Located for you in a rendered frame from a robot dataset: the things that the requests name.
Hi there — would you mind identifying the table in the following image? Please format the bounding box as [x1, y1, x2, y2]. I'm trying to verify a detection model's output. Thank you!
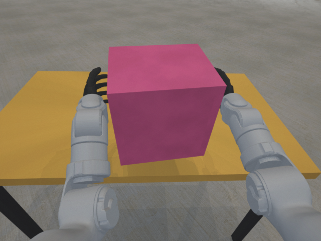
[0, 71, 321, 241]

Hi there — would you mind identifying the robot right hand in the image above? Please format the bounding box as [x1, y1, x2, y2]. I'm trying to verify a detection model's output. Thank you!
[215, 68, 234, 96]

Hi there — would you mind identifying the right robot upper arm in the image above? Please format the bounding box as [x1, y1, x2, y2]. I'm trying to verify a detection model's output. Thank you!
[246, 165, 321, 241]

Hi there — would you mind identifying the left robot forearm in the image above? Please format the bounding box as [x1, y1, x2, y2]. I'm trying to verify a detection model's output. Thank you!
[58, 94, 111, 225]

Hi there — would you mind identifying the left robot upper arm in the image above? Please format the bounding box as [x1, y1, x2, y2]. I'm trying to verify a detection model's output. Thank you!
[29, 185, 119, 241]

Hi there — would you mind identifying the right robot forearm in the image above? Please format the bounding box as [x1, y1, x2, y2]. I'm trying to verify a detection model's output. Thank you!
[220, 93, 312, 204]

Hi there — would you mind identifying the carton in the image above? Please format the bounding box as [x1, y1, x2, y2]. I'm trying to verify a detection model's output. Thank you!
[107, 44, 227, 166]

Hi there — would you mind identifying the robot left hand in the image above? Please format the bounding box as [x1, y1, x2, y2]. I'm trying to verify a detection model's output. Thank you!
[83, 67, 108, 103]

